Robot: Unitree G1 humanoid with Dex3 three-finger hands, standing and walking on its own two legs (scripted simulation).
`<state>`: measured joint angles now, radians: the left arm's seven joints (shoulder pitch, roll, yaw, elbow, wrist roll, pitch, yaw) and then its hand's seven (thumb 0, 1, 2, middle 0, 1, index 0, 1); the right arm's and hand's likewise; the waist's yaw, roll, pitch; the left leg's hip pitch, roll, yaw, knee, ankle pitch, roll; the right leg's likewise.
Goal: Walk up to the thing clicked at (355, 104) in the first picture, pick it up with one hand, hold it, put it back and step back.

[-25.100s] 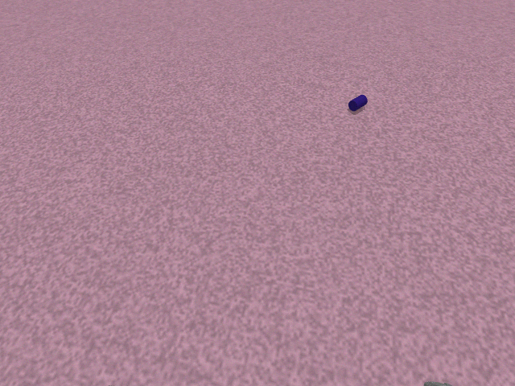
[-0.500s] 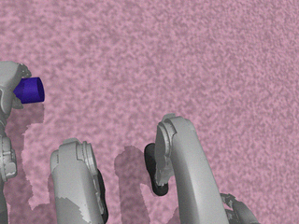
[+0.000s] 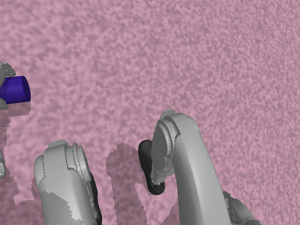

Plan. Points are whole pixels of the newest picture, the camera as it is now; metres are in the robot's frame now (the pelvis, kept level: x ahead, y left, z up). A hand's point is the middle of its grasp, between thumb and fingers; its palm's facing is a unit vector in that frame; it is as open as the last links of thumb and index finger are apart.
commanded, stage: rest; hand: left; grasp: from above
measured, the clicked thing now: (4, 91) +0.47 +0.28 -0.25
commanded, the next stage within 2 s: open in 0.88 s
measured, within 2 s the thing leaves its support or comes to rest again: rests again in 1.42 s
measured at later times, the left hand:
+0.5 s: hand out of the picture +0.47 +0.29 -0.25, palm faces -0.49 -0.06 -0.87, open 9.2 cm
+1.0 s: hand out of the picture +0.47 +0.29 -0.25, palm faces -0.49 -0.06 -0.87, open 9.2 cm
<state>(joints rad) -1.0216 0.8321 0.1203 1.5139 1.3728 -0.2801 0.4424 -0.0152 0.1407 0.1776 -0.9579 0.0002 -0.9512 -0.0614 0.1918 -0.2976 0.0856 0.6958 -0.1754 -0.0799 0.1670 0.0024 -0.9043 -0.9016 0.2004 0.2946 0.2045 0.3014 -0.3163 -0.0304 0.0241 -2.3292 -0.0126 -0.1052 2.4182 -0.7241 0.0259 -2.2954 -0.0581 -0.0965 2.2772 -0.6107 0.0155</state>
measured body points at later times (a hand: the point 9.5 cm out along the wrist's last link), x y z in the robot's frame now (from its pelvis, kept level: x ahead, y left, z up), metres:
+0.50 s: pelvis +0.00 +0.00 -0.02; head +0.28 +0.09 +0.31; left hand +0.49 +0.30 -0.20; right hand +0.02 -0.28 -0.08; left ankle +0.06 +0.11 -0.30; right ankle +0.11 -0.12 -0.30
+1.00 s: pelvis -0.01 +0.00 -0.03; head +0.27 +0.10 +0.31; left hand +0.49 +0.30 -0.20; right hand +0.01 -0.27 -0.08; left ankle +0.06 +0.11 -0.30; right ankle +0.11 -0.12 -0.30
